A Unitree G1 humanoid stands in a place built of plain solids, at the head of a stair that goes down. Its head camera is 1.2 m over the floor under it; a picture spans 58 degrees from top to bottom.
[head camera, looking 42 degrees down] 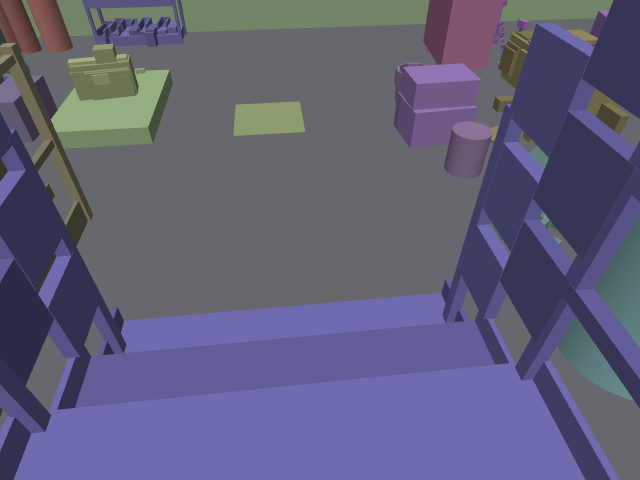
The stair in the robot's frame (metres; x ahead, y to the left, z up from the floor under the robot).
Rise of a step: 0.18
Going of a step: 0.30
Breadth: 1.50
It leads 6 degrees to the left of straight ahead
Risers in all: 3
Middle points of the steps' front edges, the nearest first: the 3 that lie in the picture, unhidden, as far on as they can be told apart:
0.68 0.08 0.00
0.98 0.12 -0.18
1.28 0.15 -0.36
